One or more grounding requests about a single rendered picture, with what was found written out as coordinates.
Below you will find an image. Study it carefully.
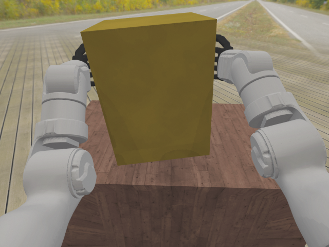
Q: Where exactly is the carton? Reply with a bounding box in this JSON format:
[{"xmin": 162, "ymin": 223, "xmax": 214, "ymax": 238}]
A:
[{"xmin": 80, "ymin": 12, "xmax": 217, "ymax": 166}]

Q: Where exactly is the left robot forearm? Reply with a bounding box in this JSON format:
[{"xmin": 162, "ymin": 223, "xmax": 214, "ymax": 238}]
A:
[{"xmin": 23, "ymin": 60, "xmax": 91, "ymax": 193}]

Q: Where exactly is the robot right hand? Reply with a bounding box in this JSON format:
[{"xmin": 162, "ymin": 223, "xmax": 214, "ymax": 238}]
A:
[{"xmin": 214, "ymin": 34, "xmax": 233, "ymax": 81}]

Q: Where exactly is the left robot upper arm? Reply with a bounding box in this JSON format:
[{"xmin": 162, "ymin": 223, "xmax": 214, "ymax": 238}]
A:
[{"xmin": 0, "ymin": 148, "xmax": 97, "ymax": 247}]

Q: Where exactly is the pedestal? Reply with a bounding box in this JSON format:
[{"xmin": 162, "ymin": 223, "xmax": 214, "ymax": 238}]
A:
[{"xmin": 61, "ymin": 100, "xmax": 306, "ymax": 247}]

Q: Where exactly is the right robot upper arm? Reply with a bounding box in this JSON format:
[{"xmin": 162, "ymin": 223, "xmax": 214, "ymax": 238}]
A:
[{"xmin": 250, "ymin": 119, "xmax": 329, "ymax": 247}]

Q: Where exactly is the right robot forearm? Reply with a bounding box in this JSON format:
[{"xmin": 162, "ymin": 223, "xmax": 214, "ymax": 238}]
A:
[{"xmin": 217, "ymin": 49, "xmax": 327, "ymax": 164}]

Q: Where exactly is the robot left hand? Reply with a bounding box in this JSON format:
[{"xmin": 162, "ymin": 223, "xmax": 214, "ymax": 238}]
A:
[{"xmin": 72, "ymin": 43, "xmax": 95, "ymax": 86}]

